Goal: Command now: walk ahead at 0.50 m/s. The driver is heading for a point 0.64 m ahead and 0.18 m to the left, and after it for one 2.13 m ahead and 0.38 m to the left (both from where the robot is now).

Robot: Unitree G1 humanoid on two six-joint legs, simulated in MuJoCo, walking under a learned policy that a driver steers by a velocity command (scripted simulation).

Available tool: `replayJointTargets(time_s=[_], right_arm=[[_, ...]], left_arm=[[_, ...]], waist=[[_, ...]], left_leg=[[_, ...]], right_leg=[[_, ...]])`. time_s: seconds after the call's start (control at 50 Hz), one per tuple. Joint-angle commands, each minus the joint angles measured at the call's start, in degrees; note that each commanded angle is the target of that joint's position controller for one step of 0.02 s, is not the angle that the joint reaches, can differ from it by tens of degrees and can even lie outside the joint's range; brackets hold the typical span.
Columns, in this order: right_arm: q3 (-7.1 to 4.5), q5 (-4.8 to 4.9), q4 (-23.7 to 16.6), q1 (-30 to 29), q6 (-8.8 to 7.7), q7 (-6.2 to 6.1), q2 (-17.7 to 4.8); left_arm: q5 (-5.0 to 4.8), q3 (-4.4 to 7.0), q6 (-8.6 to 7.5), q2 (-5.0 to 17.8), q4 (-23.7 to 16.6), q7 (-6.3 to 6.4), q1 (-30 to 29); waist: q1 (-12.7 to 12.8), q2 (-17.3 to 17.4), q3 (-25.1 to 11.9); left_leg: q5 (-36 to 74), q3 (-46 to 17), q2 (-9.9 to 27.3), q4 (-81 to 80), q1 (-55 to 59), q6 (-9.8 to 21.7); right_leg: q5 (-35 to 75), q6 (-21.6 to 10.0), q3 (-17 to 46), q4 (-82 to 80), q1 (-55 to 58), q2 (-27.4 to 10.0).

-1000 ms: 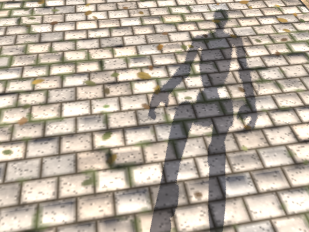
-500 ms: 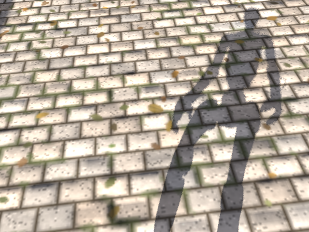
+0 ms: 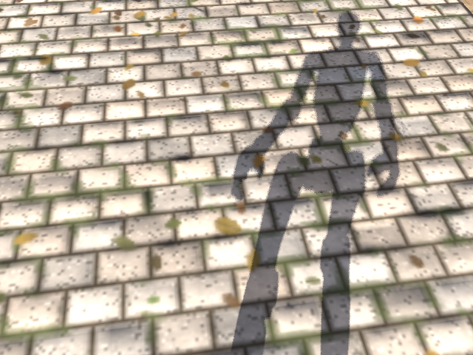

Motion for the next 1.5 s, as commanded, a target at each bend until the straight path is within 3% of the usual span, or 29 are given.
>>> replayJointTargets(time_s=[0.02,0.16,0.28,0.34,0.36,0.38,0.4,0.46,0.56,0.76,0.82,0.86,0.88,0.9,0.92,0.94,0.96,0.98,1.02,1.12,1.26,1.32,1.36,1.38,1.4,1.42,1.44,1.46,1.5], right_arm=[[-1.72,0.22,-2.4,-0.7,-1.36,-0.34,-7.8],[-2.15,0.97,1.1,5.0,-0.59,-1.68,-9.8],[-2.71,1.68,4.2,8.1,1.11,-2.11,-10.6],[-2.02,1.32,3.2,5.9,1.79,-2.34,-9.2],[-0.32,0.46,1.5,10.1,1.21,-2.05,-3.9],[0.52,1.07,2.2,13.0,0.25,-1.96,-1.5],[-1.30,2.72,1.8,8.2,-0.26,-1.89,-7.9],[-2.33,2.50,0.7,3.2,0.39,-2.57,-7.8],[-2.44,2.15,-0.5,2.5,3.21,-2.43,-4.0],[-1.09,1.52,-7.7,-13.5,2.65,0.99,-2.2],[-1.96,1.59,-9.3,-12.3,2.98,1.79,-4.2],[-4.00,1.93,-7.7,-2.5,3.31,1.63,-7.8],[-6.03,2.05,-5.1,7.1,3.49,0.77,-11.4],[-7.50,2.16,-3.8,11.3,3.97,-0.57,-17.2],[-7.00,1.74,-6.1,8.9,2.85,-0.10,-18.9],[-5.41,1.36,-6.3,8.9,2.00,0.33,-13.7],[-4.80,1.31,-6.2,6.7,1.25,0.29,-11.4],[-4.33,1.40,-6.8,2.5,0.85,0.25,-9.8],[-3.27,0.68,-8.4,-1.9,0.66,-0.27,-7.1],[-4.01,1.19,-7.9,1.5,0.60,-2.20,-10.5],[-4.00,1.80,-6.0,6.4,1.60,-2.70,-10.0],[-4.08,1.57,-6.1,6.2,2.20,-3.21,-9.9],[-3.05,1.07,-6.7,5.2,2.31,-3.09,-7.3],[-1.80,0.06,-7.2,6.7,2.18,-2.91,-4.3],[-0.90,2.01,-7.4,16.7,1.40,-2.66,-0.7],[-1.43,2.69,-6.1,16.0,1.04,-2.80,-6.2],[-2.09,2.38,-7.3,8.2,0.83,-2.63,-9.3],[-1.98,1.29,-8.6,3.0,0.51,-2.72,-9.1],[-2.16,-0.14,-10.1,-0.8,-0.42,-2.53,-7.9]], left_arm=[[0.61,0.78,0.63,2.8,-2.9,0.38,0.9],[0.56,-0.02,-0.04,1.3,-6.4,-0.64,-12.4],[0.15,0.36,-0.93,3.5,-8.9,-2.15,-16.8],[0.77,3.34,-1.51,9.4,-3.8,-1.38,1.7],[1.89,4.78,-1.35,15.0,-2.5,-0.81,10.1],[1.27,4.30,-0.90,13.6,-1.8,-1.06,12.0],[0.87,2.92,-0.96,8.8,-2.1,-0.90,9.3],[1.35,1.33,-1.56,3.4,-3.4,-0.80,-2.1],[2.21,1.89,-2.53,4.2,-1.7,-0.22,-3.5],[0.76,3.13,-0.02,8.0,0.7,1.43,3.7],[0.01,3.80,1.30,9.9,0.2,1.65,2.7],[-0.42,4.15,2.21,11.2,-0.5,1.87,1.0],[-0.38,3.81,2.22,10.6,-0.9,1.92,0.4],[1.81,2.14,1.55,4.7,-2.8,1.68,2.4],[1.44,0.55,-0.87,1.1,-5.4,0.83,4.1],[-0.92,1.66,-2.91,6.0,-6.7,-0.05,-3.1],[-1.87,1.67,-4.04,6.3,-7.6,-0.37,-5.6],[-0.74,1.74,-4.40,5.8,-6.7,0.10,-5.2],[0.82,2.65,-3.11,6.9,-5.8,0.33,-3.5],[1.94,1.91,-1.20,3.7,-8.6,0.64,-9.8],[0.55,1.35,-2.28,4.1,-12.5,-0.89,-19.0],[0.43,2.03,-3.24,6.3,-12.4,-1.41,-16.4],[1.23,3.25,-3.92,8.7,-9.5,-1.19,-5.8],[2.22,3.74,-3.98,11.2,-8.2,-1.02,3.1],[2.44,5.21,-3.12,16.2,-4.8,-1.45,9.5],[0.28,3.95,-3.02,10.6,-5.0,-1.99,9.0],[-0.08,2.82,-2.72,6.7,-6.1,-1.94,5.0],[0.67,2.29,-2.17,6.0,-7.0,-1.91,1.7],[1.41,1.51,-1.71,4.7,-7.3,-1.73,-0.4]], waist=[[1.6,5.7,-1.8],[-2.3,5.2,1.4],[-1.8,5.9,2.4],[7.4,5.4,-9.1],[7.7,-4.7,-19.1],[7.2,-13.9,-24.7],[8.0,-8.4,-17.1],[3.2,-4.7,-3.7],[0.4,-2.6,-0.1],[5.2,0.7,4.7],[2.5,-1.6,2.0],[-3.7,-2.7,-4.0],[-8.7,-0.6,-8.9],[-6.8,11.5,-12.5],[-2.6,16.6,-20.5],[-6.0,8.9,-17.9],[-4.9,7.2,-11.0],[-2.0,2.2,-7.1],[1.4,3.5,-4.8],[0.5,3.9,-1.8],[-3.3,7.3,-0.6],[-1.4,9.3,-1.3],[3.8,9.3,-6.9],[6.6,3.7,-15.2],[2.5,-17.4,-20.4],[4.2,-12.9,-17.2],[5.5,-6.9,-9.2],[4.8,-2.1,-5.7],[2.8,-1.7,-2.4]], left_leg=[[8.7,-15.2,16.3,-14.0,5.2,10.4],[8.4,-6.7,13.1,-15.7,6.2,7.5],[13.4,-9.3,17.9,-9.5,16.4,6.1],[25.0,-6.6,12.5,11.5,9.5,2.8],[6.3,-2.7,5.5,33.2,-10.3,-1.1],[-26.0,-7.3,0.1,45.5,-22.4,-2.3],[-24.2,-11.3,3.5,51.1,-27.5,-1.6],[-10.3,-9.4,10.1,46.1,-24.2,-1.3],[-1.2,-9.8,11.7,40.8,-23.4,-2.5],[8.7,-2.0,9.3,16.5,-26.9,-1.1],[0.9,2.0,5.4,15.3,-20.9,1.6],[-2.6,4.5,0.9,14.2,-7.3,4.5],[0.6,2.4,-0.6,10.0,8.1,6.8],[-1.3,-18.5,11.3,8.0,24.5,12.0],[-11.3,-51.0,22.0,-2.6,36.1,22.5],[-11.4,-47.6,21.4,-6.3,35.2,19.1],[-7.7,-38.7,19.4,-6.0,28.4,16.7],[-2.0,-32.0,16.6,-6.0,19.9,14.5],[7.0,-25.4,13.5,-7.7,9.6,12.9],[13.1,-18.9,10.1,-9.6,2.2,11.9],[2.4,-21.5,9.5,-5.3,3.2,7.8],[4.6,-26.2,11.5,0.3,7.6,7.0],[11.8,-23.5,8.0,10.2,7.0,4.6],[4.7,-18.8,4.6,25.6,0.8,2.5],[-21.3,-12.4,-4.3,44.7,-20.1,-2.2],[-24.9,-15.1,-1.1,51.9,-28.2,-2.4],[-19.8,-14.3,1.4,53.3,-30.7,-2.2],[-15.7,-11.2,3.7,51.5,-29.4,-2.0],[-11.1,-9.9,6.6,44.0,-25.4,-2.0]], right_leg=[[5.0,1.3,2.3,-5.0,-7.2,-4.0],[24.5,2.5,-0.8,-27.8,-5.5,-1.0],[17.3,-0.3,0.2,-35.0,-4.6,0.5],[16.0,-4.0,-0.6,-35.6,23.4,1.4],[12.7,-10.3,17.8,-34.8,46.7,-13.0],[2.1,-14.5,36.7,-43.1,53.2,-19.7],[-4.1,-11.7,32.1,-45.4,46.9,-17.6],[4.1,-7.4,13.8,-51.7,26.0,-12.1],[15.8,-8.1,0.7,-56.6,19.6,-10.4],[26.6,-6.6,-11.9,-54.5,32.2,-11.9],[48.4,-5.0,-14.2,-46.3,36.2,-12.7],[61.2,-3.5,-15.5,-31.2,34.6,-11.5],[53.9,-1.2,-16.3,-17.4,26.8,-9.0],[17.1,1.9,-16.2,2.4,7.0,-3.0],[-16.8,3.6,-2.9,16.6,-10.1,8.1],[-13.6,2.1,4.1,18.1,-16.6,4.7],[-8.4,0.6,3.4,14.6,-18.3,2.1],[-4.2,0.4,3.4,9.1,-14.9,-0.5],[0.0,1.4,3.8,2.3,-7.4,-2.7],[11.5,5.6,1.6,-14.8,-6.6,-0.5],[23.7,4.7,2.7,-34.3,0.0,3.8],[16.6,2.7,3.3,-36.3,2.8,4.0],[16.5,-0.5,1.9,-38.3,16.6,3.2],[13.5,-4.2,10.9,-36.6,31.2,-5.6],[1.0,-15.1,39.7,-43.2,48.3,-16.9],[-12.8,-15.5,47.4,-47.2,48.0,-17.2],[-11.9,-13.1,38.5,-47.7,41.2,-14.5],[-5.6,-11.8,31.7,-48.2,34.3,-11.8],[8.3,-11.5,24.4,-49.6,25.3,-8.0]])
